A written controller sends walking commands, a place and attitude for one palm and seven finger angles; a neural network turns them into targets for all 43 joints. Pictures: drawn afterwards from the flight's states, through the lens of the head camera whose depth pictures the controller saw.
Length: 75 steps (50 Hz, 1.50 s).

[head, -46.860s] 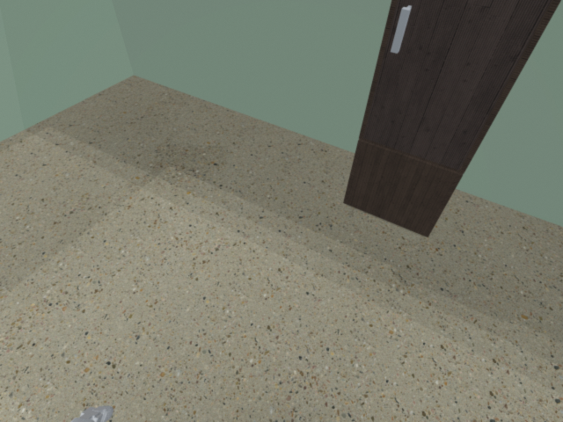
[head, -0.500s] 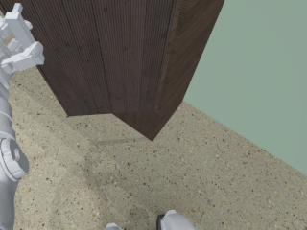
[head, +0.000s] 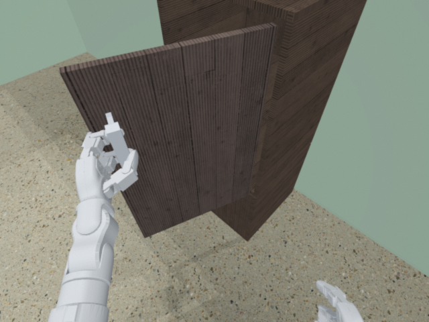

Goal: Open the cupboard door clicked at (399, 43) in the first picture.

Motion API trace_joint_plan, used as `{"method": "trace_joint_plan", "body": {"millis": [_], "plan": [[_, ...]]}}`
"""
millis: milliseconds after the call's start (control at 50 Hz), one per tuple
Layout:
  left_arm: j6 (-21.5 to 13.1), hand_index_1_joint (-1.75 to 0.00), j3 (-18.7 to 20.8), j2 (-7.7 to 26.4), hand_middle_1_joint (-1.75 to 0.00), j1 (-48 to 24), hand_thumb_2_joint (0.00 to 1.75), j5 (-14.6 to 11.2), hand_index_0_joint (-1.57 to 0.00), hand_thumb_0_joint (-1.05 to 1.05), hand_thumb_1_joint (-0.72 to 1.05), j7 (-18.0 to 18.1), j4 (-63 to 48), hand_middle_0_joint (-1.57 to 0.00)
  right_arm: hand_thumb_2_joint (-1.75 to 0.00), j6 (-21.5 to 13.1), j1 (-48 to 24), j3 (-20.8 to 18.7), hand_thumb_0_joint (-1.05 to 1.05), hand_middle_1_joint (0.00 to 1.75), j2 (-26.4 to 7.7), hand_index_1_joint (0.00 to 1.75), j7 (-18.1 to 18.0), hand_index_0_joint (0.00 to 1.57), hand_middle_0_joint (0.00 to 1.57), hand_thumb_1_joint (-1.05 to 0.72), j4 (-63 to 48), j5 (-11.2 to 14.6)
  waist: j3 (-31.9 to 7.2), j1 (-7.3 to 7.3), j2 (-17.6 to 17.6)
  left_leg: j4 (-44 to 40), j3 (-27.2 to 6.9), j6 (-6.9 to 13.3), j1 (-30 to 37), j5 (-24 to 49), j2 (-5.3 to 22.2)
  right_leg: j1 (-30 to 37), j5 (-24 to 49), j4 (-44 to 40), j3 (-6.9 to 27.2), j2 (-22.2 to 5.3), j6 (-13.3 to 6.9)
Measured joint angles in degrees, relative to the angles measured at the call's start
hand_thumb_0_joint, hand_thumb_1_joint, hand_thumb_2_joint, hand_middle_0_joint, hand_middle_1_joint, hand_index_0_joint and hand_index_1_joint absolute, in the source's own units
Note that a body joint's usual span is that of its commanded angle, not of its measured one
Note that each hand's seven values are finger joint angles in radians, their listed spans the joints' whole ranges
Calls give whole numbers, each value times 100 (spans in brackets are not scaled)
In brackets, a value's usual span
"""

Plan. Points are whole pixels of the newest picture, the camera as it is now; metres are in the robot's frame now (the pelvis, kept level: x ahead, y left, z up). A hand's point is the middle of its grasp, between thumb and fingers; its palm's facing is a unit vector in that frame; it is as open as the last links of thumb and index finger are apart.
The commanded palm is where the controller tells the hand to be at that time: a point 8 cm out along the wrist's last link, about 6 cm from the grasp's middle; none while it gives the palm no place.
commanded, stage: pull the door open along its arc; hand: left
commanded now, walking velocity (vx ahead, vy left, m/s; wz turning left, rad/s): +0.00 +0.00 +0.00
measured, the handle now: (120, 145) +0.42 +0.20 +0.11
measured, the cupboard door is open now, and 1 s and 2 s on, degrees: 68 86 87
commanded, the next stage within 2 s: open thumb and fingers to let go in 0.24 s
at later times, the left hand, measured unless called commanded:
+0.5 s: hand (162, 210) +0.28 +0.09 +0.11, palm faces +0.42 -0.91 -0.01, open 7.2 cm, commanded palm +0.23 +0.15 +0.11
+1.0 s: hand (162, 202) +0.28 +0.09 +0.12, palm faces +0.37 -0.93 +0.01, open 14.2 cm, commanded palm +0.24 +0.14 +0.11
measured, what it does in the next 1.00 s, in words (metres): stands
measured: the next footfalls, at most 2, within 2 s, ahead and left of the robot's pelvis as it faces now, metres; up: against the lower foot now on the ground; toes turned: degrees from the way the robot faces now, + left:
none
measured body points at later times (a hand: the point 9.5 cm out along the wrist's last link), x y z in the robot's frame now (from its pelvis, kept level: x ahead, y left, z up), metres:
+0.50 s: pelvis -0.01 -0.04 +0.01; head -0.02 -0.06 +0.46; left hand +0.25 +0.14 +0.12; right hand +0.19 -0.24 -0.08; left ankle -0.04 +0.11 -0.72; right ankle +0.01 -0.13 -0.72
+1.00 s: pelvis -0.03 -0.01 +0.01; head -0.04 -0.03 +0.46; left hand +0.26 +0.14 +0.12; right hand +0.16 -0.21 -0.08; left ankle -0.04 +0.11 -0.72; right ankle +0.01 -0.13 -0.72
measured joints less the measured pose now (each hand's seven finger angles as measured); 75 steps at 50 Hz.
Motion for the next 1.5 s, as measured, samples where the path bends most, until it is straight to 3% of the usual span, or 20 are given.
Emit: {"method": "trace_joint_plan", "body": {"millis": [60,120,280,420,500,600,700,820,920,1180,1280,1320,1380,1440,1500], "plan": [[206,-126,-455,-387,-127,434,72,260,-28,1,56,675,-573,-28,-90,44,-266,47,1,30,105,30,-38,20,20,-91,25,-75,76,98,-4,-118,-42,-26,246,61,-29,229,-8,-34,-42,-29,-28],[474,-127,-847,-605,-126,793,72,515,-29,2,56,1131,-1001,-29,-90,160,-469,124,1,30,208,30,-130,20,20,-91,45,-140,142,169,-24,-266,-85,-61,511,132,-39,477,-2,-104,-86,-38,-66],[889,-128,-1618,-752,-123,1931,73,733,-29,2,57,1380,-2024,-29,-90,361,-627,246,1,30,343,30,-371,20,20,-91,29,-232,300,185,16,-598,-179,-173,1179,240,41,1143,33,-368,-190,44,-178],[903,-128,-1934,-954,-124,1709,76,958,-28,2,57,1866,-1904,-28,-90,290,-649,186,1,30,206,30,-484,20,20,-90,298,-381,573,261,26,-554,-374,-224,1270,290,19,1315,10,-334,-381,9,-233],[840,-128,-1841,-852,-125,1470,77,1065,-29,2,53,1869,-1639,-31,-90,297,-608,161,1,30,203,30,-540,20,20,-91,465,-413,589,307,8,-605,-389,-233,1264,356,9,1295,46,-341,-395,-1,-253],[708,-128,-1630,-711,-127,1308,71,861,-33,2,40,1644,-1377,-34,-90,250,-522,154,1,30,215,30,-611,20,20,-91,585,-369,596,291,33,-677,-369,-235,1315,416,17,1344,122,-427,-376,11,-253],[613,-126,-1587,-755,-126,1221,60,780,-33,1,17,1582,-1247,-34,-90,158,-449,143,1,30,199,30,-615,20,20,-91,626,-345,606,281,42,-700,-330,-209,1324,454,-12,1346,177,-458,-336,-16,-222],[621,-123,-1727,-864,-123,1114,45,913,-31,1,-18,1728,-1202,-32,-90,101,-436,133,1,30,194,30,-570,20,20,-91,610,-347,610,281,26,-676,-292,-148,1291,476,-82,1309,208,-435,-293,-84,-162],[707,-114,-1858,-938,-114,850,36,1009,-29,0,-37,1845,-1016,-30,-90,110,-509,162,1,30,238,30,-564,20,20,-91,613,-352,631,289,-26,-656,-269,-98,1249,495,-137,1272,238,-426,-267,-137,-115],[848,-64,-2116,-1124,-64,546,31,1227,-23,-1,-50,2130,-805,-23,-90,264,-591,214,1,30,407,30,-474,20,20,-90,551,-386,583,343,-116,-610,-207,-25,1150,477,-207,1167,247,-395,-199,-204,-41],[872,-58,-2180,-1076,-59,641,31,1217,-28,-1,-50,2129,-918,-28,-90,335,-587,213,1,30,424,30,-447,20,20,-90,535,-379,590,352,-116,-600,-207,-21,1179,451,-201,1205,234,-405,-200,-197,-36],[779,-55,-2149,-956,-56,734,31,1350,-26,-1,-50,1762,-972,-29,-90,324,-557,238,1,30,406,30,-439,20,20,-90,511,-362,606,360,-151,-591,-211,-15,1174,448,-216,1186,212,-361,-202,-213,-37],[532,-48,-2094,-402,-49,828,31,1311,-18,-1,-50,636,-987,-26,-90,283,-416,271,1,30,349,30,-526,20,20,-90,405,-289,620,413,-183,-560,-222,-14,1179,434,-227,1177,168,-287,-212,-227,-46],[417,-42,-2038,85,-42,773,31,927,-13,-1,-50,-405,-931,-22,-90,129,-306,304,1,30,226,30,-614,20,20,-90,355,-160,654,417,-134,-481,-274,-15,1175,404,-238,1212,137,-243,-262,-242,-48],[520,-37,-1905,187,-37,736,30,382,-10,-1,-50,-1048,-906,-20,-90,-90,-268,333,1,30,113,30,-664,20,20,-90,353,-44,654,401,-67,-428,-295,-12,1157,387,-242,1219,135,-230,-282,-248,-39]]}}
